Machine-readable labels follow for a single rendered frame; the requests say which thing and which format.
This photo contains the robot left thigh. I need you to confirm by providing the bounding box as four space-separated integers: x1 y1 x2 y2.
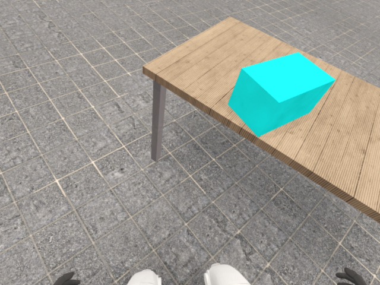
127 271 162 285

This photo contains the robot right hand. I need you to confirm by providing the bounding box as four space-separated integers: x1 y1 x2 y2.
335 267 367 285

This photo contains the robot thigh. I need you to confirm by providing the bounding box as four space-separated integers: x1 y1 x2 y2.
127 271 162 285
204 264 251 285

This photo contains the table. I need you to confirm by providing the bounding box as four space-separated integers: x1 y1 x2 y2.
142 17 380 285

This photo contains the robot left hand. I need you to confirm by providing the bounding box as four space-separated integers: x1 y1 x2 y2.
54 272 80 285

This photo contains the carton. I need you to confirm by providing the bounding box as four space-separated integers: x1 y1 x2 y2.
228 52 335 137

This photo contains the robot right thigh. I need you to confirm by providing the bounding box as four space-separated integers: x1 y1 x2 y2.
204 264 251 285

